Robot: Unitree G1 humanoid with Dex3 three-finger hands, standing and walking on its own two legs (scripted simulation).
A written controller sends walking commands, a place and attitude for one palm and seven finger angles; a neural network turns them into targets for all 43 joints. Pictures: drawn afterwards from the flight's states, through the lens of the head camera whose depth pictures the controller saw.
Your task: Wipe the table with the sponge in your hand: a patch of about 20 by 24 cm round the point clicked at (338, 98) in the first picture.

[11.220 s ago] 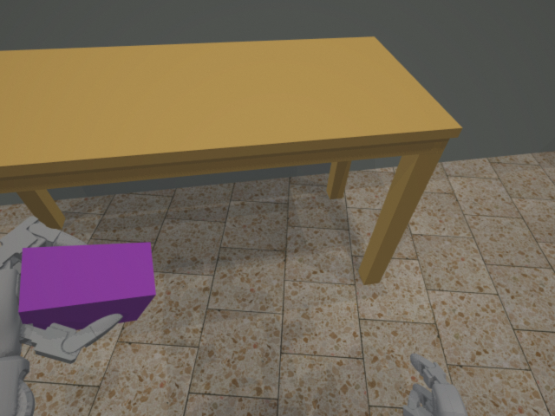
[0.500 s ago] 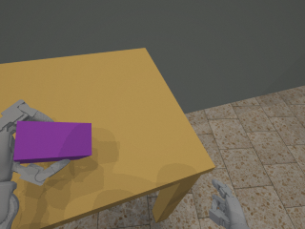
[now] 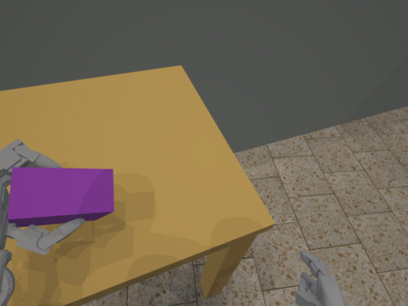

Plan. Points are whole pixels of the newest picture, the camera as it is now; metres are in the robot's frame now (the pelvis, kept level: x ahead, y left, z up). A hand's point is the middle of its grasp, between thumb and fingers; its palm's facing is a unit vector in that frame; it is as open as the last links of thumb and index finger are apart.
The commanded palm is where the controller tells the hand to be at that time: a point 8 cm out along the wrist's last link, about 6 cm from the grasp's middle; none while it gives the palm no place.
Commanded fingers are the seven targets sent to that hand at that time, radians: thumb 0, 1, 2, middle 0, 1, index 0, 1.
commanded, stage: shuffle to correct the standing spot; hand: left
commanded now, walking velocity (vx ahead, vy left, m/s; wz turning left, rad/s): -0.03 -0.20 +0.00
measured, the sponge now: (76, 198) +0.23 +0.22 +0.14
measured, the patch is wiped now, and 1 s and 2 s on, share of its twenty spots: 0.00 0.00 0.00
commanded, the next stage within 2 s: none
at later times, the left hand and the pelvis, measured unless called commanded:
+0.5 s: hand (88, 197) +0.22 +0.19 +0.16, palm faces +0.33 -0.85 -0.41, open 10.1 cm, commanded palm +0.17 +0.23 +0.17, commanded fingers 0.00 0.10 1.30 -1.20 -1.60 -1.20 -1.60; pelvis +0.01 -0.05 +0.00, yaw +0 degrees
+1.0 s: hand (95, 204) +0.22 +0.18 +0.16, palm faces +0.31 -0.85 -0.43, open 10.1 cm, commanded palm +0.16 +0.22 +0.17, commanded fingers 0.00 0.10 1.30 -1.20 -1.60 -1.20 -1.60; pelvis +0.00 -0.06 -0.01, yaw +0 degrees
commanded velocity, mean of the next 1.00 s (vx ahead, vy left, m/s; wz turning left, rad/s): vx -0.06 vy -0.19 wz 0.00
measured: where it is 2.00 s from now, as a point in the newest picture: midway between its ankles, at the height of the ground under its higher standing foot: outside the picture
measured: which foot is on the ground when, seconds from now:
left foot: down 0.00-1.00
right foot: down 0.00-1.00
